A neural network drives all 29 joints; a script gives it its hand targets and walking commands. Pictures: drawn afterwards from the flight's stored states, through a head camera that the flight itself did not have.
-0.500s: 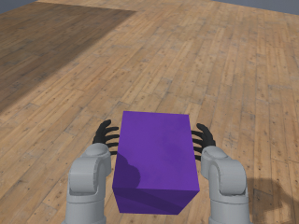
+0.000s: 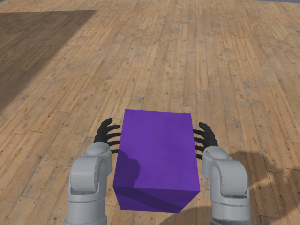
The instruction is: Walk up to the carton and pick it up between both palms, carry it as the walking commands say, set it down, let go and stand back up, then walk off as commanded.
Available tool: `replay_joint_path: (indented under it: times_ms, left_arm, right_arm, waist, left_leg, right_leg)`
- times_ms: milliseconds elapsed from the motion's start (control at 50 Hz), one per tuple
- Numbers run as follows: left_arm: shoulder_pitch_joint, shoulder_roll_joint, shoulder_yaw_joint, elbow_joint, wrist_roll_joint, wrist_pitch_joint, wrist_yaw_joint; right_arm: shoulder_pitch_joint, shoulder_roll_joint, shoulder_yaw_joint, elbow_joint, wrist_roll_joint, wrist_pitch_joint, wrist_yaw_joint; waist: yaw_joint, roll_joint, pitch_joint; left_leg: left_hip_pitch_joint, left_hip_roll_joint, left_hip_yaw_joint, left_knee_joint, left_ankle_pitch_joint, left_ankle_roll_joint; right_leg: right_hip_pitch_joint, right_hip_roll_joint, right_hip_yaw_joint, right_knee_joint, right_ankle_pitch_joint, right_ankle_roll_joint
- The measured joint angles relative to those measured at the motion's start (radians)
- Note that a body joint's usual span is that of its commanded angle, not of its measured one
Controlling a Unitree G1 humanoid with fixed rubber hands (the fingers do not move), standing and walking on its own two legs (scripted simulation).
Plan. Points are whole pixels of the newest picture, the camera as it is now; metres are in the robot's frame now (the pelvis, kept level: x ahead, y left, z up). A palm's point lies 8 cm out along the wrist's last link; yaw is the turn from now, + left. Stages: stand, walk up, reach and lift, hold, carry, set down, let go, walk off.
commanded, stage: carry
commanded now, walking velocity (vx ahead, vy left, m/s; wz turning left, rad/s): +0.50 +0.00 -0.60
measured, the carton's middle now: (153, 164) +0.30 +0.00 +0.01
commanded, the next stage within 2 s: none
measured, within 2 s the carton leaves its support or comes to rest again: neither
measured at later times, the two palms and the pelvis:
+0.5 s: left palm (161, 68) +0.63 -0.03 +0.09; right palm (235, 84) +0.55 -0.27 +0.08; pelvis +0.31 -0.07 -0.02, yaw -16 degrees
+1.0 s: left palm (207, 33) +0.92 -0.26 +0.08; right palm (264, 51) +0.76 -0.46 +0.08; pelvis +0.61 -0.18 +0.00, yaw -40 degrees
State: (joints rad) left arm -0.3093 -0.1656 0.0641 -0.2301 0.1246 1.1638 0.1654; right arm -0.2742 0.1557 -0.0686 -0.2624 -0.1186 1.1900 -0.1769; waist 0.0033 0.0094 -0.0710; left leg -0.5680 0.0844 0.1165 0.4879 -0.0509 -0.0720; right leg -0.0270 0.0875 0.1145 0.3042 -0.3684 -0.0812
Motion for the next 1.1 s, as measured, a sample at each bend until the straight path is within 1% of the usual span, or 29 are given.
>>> replay_joint_path:
  times_ms: [20,60,80,100,140,200,260,320,400,440,460,480,500,520,540,560,580,600,680,740,840,880,900,920,960,980,1000,1040,1100]
  left_arm:
    - [0.001,0.001,0.005,-0.003,0.002,0.003,0.000]
    - [0.001,0.002,0.029,0.003,0.006,0.005,0.000]
    - [0.005,0.003,0.036,0.007,0.009,0.009,0.000]
    - [0.010,0.004,0.037,0.010,0.011,0.013,0.001]
    - [0.021,0.007,0.029,0.009,0.011,0.018,0.006]
    - [0.022,0.007,0.017,-0.004,0.009,0.018,0.008]
    - [0.013,0.004,0.007,-0.013,0.012,0.014,0.007]
    - [0.004,0.002,0.004,-0.013,0.017,0.018,0.004]
    - [-0.003,0.000,0.004,-0.006,0.023,0.033,0.001]
    - [-0.010,-0.002,0.006,-0.003,0.026,0.040,-0.001]
    - [-0.016,-0.004,0.007,0.002,0.028,0.044,-0.002]
    - [-0.023,-0.006,0.007,0.010,0.030,0.045,-0.003]
    - [-0.026,-0.008,0.003,0.027,0.033,0.037,-0.003]
    - [-0.025,-0.007,0.000,0.046,0.034,0.033,-0.002]
    - [-0.021,-0.006,-0.001,0.063,0.033,0.031,-0.001]
    - [-0.016,-0.005,-0.001,0.076,0.029,0.031,0.001]
    - [-0.010,-0.003,0.002,0.082,0.023,0.029,0.003]
    - [-0.005,-0.002,0.006,0.080,0.018,0.026,0.005]
    - [0.002,0.001,0.019,0.038,0.003,0.002,0.002]
    - [0.001,0.000,0.019,0.008,0.002,-0.009,-0.002]
    - [-0.011,-0.003,0.008,-0.002,0.012,-0.006,-0.005]
    - [-0.014,-0.004,0.009,-0.001,0.016,0.000,-0.005]
    - [-0.013,-0.003,0.016,-0.003,0.017,0.002,-0.005]
    - [-0.012,-0.001,0.028,0.000,0.017,0.003,-0.004]
    - [-0.001,0.001,0.043,0.013,0.020,0.011,-0.003]
    - [0.006,0.003,0.042,0.017,0.019,0.016,-0.001]
    - [0.012,0.005,0.038,0.017,0.018,0.020,0.001]
    - [0.015,0.006,0.030,0.007,0.015,0.025,0.003]
    - [0.005,0.003,0.020,-0.007,0.017,0.025,0.003]
  right_arm:
    - [-0.009,0.002,-0.001,0.008,0.000,0.002,0.001]
    - [-0.029,0.008,0.006,0.060,-0.003,-0.013,0.003]
    - [-0.038,0.011,0.005,0.085,-0.002,-0.016,0.004]
    - [-0.040,0.012,0.005,0.100,0.000,-0.016,0.005]
    - [-0.032,0.009,0.009,0.107,0.005,-0.015,0.005]
    - [-0.020,0.006,0.011,0.080,0.009,-0.015,0.004]
    - [-0.016,0.004,0.004,0.050,0.009,-0.013,0.004]
    - [-0.017,0.005,-0.003,0.036,0.005,-0.003,0.007]
    - [-0.025,0.007,-0.011,0.037,-0.002,0.017,0.012]
    - [-0.029,0.008,-0.015,0.036,-0.006,0.027,0.014]
    - [-0.031,0.008,-0.017,0.035,-0.008,0.031,0.014]
    - [-0.031,0.008,-0.023,0.035,-0.011,0.033,0.016]
    - [-0.033,0.008,-0.032,0.042,-0.013,0.032,0.019]
    - [-0.034,0.008,-0.038,0.056,-0.015,0.032,0.021]
    - [-0.033,0.008,-0.044,0.073,-0.014,0.033,0.021]
    - [-0.032,0.008,-0.046,0.087,-0.013,0.035,0.021]
    - [-0.031,0.008,-0.043,0.096,-0.011,0.034,0.018]
    - [-0.031,0.007,-0.035,0.101,-0.010,0.031,0.013]
    - [-0.026,0.007,-0.009,0.068,-0.005,0.004,0.002]
    - [-0.020,0.005,0.004,0.034,-0.003,-0.008,-0.004]
    - [-0.016,0.004,-0.003,0.008,0.000,-0.006,-0.006]
    - [-0.022,0.006,-0.009,0.012,0.001,-0.003,-0.004]
    - [-0.030,0.009,-0.008,0.025,0.001,-0.004,-0.002]
    - [-0.037,0.011,-0.001,0.053,-0.001,-0.014,-0.002]
    - [-0.046,0.013,0.003,0.102,0.001,-0.018,-0.001]
    - [-0.044,0.013,0.007,0.112,0.002,-0.016,-0.001]
    - [-0.038,0.011,0.010,0.115,0.003,-0.014,-0.001]
    - [-0.027,0.008,0.016,0.099,0.006,-0.010,-0.002]
    - [-0.019,0.005,0.012,0.063,0.008,-0.007,-0.003]
  waist:
    - [0.004,0.003,-0.009]
    - [-0.004,-0.040,-0.012]
    - [-0.005,-0.047,-0.004]
    - [-0.007,-0.047,0.005]
    - [-0.010,-0.043,0.017]
    - [-0.017,-0.028,0.029]
    - [-0.024,-0.010,0.035]
    - [-0.029,0.003,0.036]
    - [-0.029,0.014,0.031]
    - [-0.025,0.023,0.027]
    - [-0.020,0.023,0.024]
    - [-0.015,0.020,0.021]
    - [0.001,0.035,0.022]
    - [0.017,0.038,0.024]
    - [0.027,0.036,0.030]
    - [0.033,0.034,0.039]
    - [0.036,0.032,0.049]
    - [0.039,0.029,0.058]
    - [0.043,0.024,0.080]
    - [0.034,0.019,0.076]
    - [0.006,0.008,0.038]
    - [0.001,0.001,0.019]
    - [0.004,-0.002,0.008]
    - [0.001,-0.028,0.001]
    - [-0.004,-0.047,0.007]
    - [-0.007,-0.045,0.011]
    - [-0.010,-0.042,0.015]
    - [-0.017,-0.031,0.019]
    - [-0.028,-0.012,0.021]
  left_leg:
    - [0.045,0.001,0.021,-0.053,0.023,0.000]
    - [0.060,0.002,0.073,-0.002,-0.023,0.064]
    - [0.077,0.009,0.093,0.013,-0.057,0.084]
    - [0.104,0.017,0.110,0.009,-0.082,0.094]
    - [0.168,0.030,0.138,-0.027,-0.101,0.086]
    - [0.261,0.049,0.176,-0.087,-0.131,0.080]
    - [0.355,0.068,0.208,-0.136,-0.162,0.062]
    - [0.454,0.084,0.236,-0.171,-0.204,0.034]
    - [0.584,0.106,0.266,-0.189,-0.278,-0.020]
    - [0.632,0.131,0.272,-0.150,-0.337,-0.053]
    - [0.640,0.150,0.272,-0.094,-0.375,-0.067]
    - [0.623,0.175,0.261,0.012,-0.414,-0.073]
    - [0.571,0.210,0.218,0.169,-0.406,-0.057]
    - [0.492,0.204,0.129,0.343,-0.426,-0.041]
    - [0.407,0.171,0.043,0.501,-0.452,-0.025]
    - [0.329,0.136,-0.016,0.617,-0.451,-0.009]
    - [0.260,0.108,-0.047,0.679,-0.430,0.002]
    - [0.201,0.089,-0.061,0.691,-0.400,0.006]
    - [0.033,0.050,-0.074,0.533,-0.328,-0.001]
    - [-0.032,0.038,-0.072,0.372,-0.253,-0.001]
    - [-0.025,0.012,-0.041,0.098,-0.086,0.006]
    - [0.035,0.001,-0.003,-0.020,-0.023,0.006]
    - [0.071,0.005,0.012,-0.057,0.008,0.017]
    - [0.074,0.004,0.039,-0.023,-0.001,0.041]
    - [0.111,0.017,0.086,0.011,-0.075,0.075]
    - [0.143,0.024,0.104,-0.001,-0.101,0.081]
    - [0.178,0.031,0.120,-0.022,-0.117,0.080]
    - [0.246,0.044,0.149,-0.069,-0.130,0.066]
    - [0.338,0.064,0.185,-0.119,-0.166,0.057]
  right_leg:
    - [-0.009,0.006,0.000,0.072,-0.045,0.006]
    - [-0.123,-0.011,-0.032,0.359,-0.052,0.023]
    - [-0.191,-0.013,-0.054,0.510,-0.048,0.025]
    - [-0.252,-0.018,-0.079,0.623,-0.032,0.026]
    - [-0.350,-0.044,-0.132,0.731,0.004,0.034]
    - [-0.450,-0.086,-0.190,0.691,0.013,0.050]
    - [-0.507,-0.115,-0.225,0.566,0.041,0.062]
    - [-0.524,-0.129,-0.255,0.433,0.122,0.068]
    - [-0.491,-0.118,-0.297,0.293,0.212,0.058]
    - [-0.448,-0.094,-0.322,0.229,0.230,0.045]
    - [-0.414,-0.079,-0.334,0.191,0.238,0.035]
    - [-0.383,-0.065,-0.332,0.167,0.258,0.017]
    - [-0.387,-0.047,-0.334,0.209,0.243,-0.005]
    - [-0.391,-0.036,-0.327,0.243,0.204,-0.023]
    - [-0.380,-0.028,-0.315,0.244,0.174,-0.033]
    - [-0.359,-0.024,-0.301,0.223,0.160,-0.037]
    - [-0.335,-0.021,-0.283,0.191,0.167,-0.022]
    - [-0.312,-0.019,-0.264,0.158,0.173,-0.017]
    - [-0.225,-0.012,-0.191,0.055,0.166,-0.028]
    - [-0.158,-0.008,-0.136,0.005,0.142,-0.021]
    - [-0.044,-0.005,-0.055,-0.020,0.055,-0.002]
    - [-0.022,-0.003,-0.031,0.039,-0.013,0.007]
    - [-0.041,0.000,-0.035,0.128,-0.059,0.015]
    - [-0.096,-0.015,-0.050,0.268,-0.062,0.021]
    - [-0.225,-0.026,-0.081,0.562,-0.062,0.028]
    - [-0.282,-0.033,-0.102,0.660,-0.048,0.033]
    - [-0.331,-0.044,-0.125,0.714,-0.030,0.040]
    - [-0.407,-0.073,-0.167,0.712,-0.014,0.057]
    - [-0.480,-0.106,-0.214,0.589,-0.009,0.072]
